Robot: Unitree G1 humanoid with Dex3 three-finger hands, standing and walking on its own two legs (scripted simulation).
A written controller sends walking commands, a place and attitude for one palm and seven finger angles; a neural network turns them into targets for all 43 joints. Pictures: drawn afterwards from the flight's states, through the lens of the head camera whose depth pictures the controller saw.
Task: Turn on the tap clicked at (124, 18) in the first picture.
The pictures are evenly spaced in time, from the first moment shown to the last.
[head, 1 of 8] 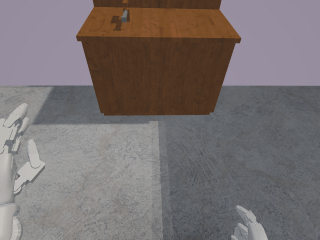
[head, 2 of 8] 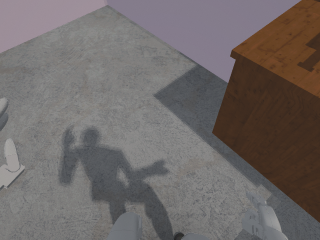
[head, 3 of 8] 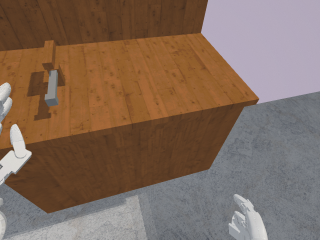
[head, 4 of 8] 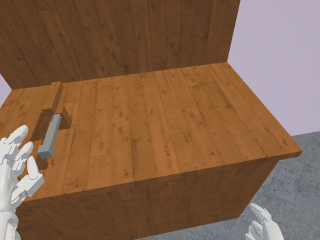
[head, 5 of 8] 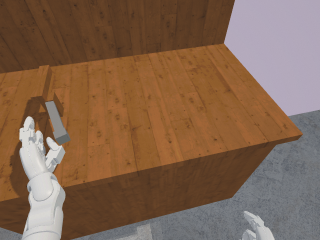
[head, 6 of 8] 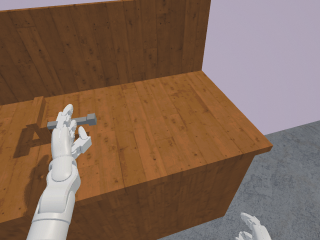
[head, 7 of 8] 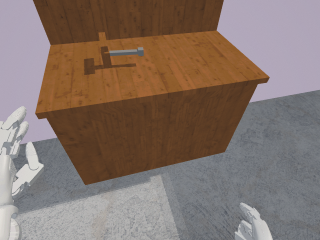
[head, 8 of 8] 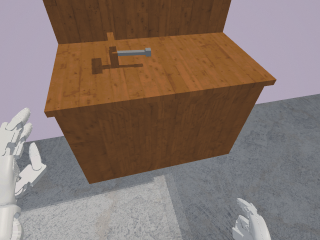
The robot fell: no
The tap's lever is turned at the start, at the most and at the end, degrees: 0 85 84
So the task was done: yes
